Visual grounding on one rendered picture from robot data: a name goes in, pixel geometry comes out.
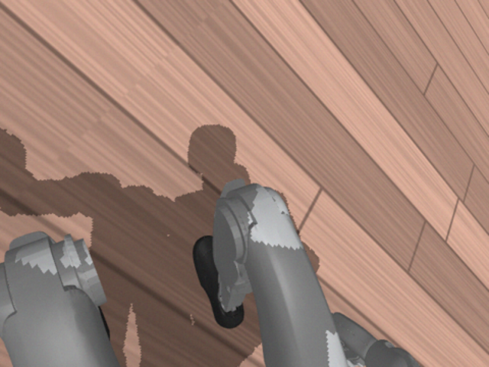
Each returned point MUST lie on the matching right robot hand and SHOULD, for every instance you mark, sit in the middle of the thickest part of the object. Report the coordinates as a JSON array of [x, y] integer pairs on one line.
[[355, 339]]

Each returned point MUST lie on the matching right robot arm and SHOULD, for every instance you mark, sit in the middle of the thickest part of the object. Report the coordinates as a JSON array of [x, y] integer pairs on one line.
[[384, 354]]

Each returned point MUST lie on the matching right robot foot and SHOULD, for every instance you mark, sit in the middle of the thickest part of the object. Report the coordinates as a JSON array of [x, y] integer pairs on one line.
[[208, 278]]

